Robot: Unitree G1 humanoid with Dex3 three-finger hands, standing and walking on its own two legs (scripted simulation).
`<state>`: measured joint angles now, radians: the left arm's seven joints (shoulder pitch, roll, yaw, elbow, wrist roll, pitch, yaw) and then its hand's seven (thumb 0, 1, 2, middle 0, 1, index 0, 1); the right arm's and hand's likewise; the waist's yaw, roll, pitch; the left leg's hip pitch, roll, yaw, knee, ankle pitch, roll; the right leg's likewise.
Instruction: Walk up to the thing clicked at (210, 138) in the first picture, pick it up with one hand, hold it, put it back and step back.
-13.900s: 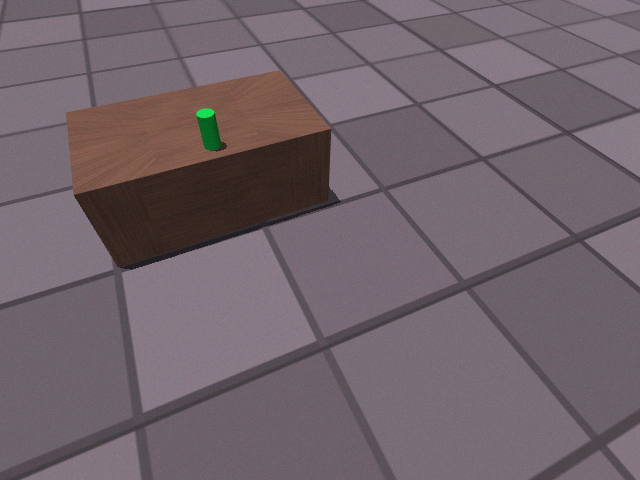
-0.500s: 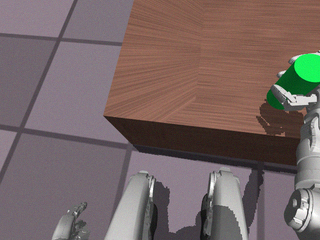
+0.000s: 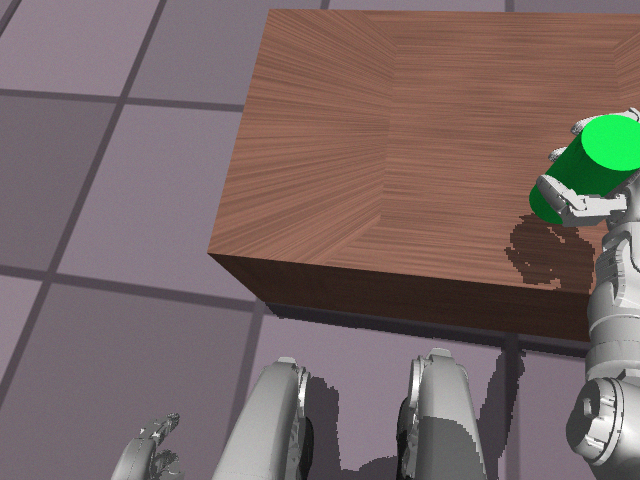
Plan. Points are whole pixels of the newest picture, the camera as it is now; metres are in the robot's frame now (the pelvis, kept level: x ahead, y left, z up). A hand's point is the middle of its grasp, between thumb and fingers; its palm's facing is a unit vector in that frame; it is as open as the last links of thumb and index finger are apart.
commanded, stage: lift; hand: right
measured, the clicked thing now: (581, 176) +0.46 -0.28 +0.01
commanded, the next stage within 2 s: hold in 1.60 s
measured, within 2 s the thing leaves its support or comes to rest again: neither
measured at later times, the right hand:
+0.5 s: hand (619, 171) +0.43 -0.27 +0.08, palm faces +0.24 +0.97 +0.00, open 9.0 cm
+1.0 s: hand out of the picture +0.38 -0.24 +0.17, palm faces +0.23 +0.97 +0.01, open 9.1 cm
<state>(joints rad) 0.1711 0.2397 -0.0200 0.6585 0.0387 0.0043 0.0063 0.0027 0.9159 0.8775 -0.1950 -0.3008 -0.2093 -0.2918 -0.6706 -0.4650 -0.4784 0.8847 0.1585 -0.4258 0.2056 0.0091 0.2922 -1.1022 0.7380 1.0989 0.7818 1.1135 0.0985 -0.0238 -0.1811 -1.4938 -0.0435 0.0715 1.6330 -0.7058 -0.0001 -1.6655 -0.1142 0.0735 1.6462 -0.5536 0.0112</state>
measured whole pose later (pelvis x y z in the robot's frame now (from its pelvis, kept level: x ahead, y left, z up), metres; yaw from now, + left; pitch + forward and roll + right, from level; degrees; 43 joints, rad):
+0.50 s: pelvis +0.01 -0.01 +0.05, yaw -2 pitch +27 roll +6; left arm 0.19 0.23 -0.01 0.66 0.02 0.00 0.01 0.00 0.93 0.87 -0.20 -0.31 -0.22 -0.29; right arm -0.50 -0.36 -0.40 0.71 0.17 -0.40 0.16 0.01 0.29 -1.11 0.74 1.10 0.78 1.12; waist 0.08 -0.03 -0.17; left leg -1.25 -0.03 0.07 1.43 -0.65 -0.01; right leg -1.43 -0.10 0.05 1.46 -0.52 0.00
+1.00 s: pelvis +0.03 -0.01 +0.13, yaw -4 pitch +16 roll +3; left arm 0.22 0.23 0.00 0.66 0.01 -0.03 0.05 0.00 0.90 0.88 -0.19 -0.30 -0.20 -0.29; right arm -0.27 -0.25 -0.25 0.53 0.18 -0.37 0.08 0.01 0.31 -1.13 0.73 1.12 0.78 1.13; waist 0.04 -0.02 -0.11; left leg -0.82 -0.01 0.05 1.08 -0.54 -0.01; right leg -0.98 -0.08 0.01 1.11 -0.42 0.00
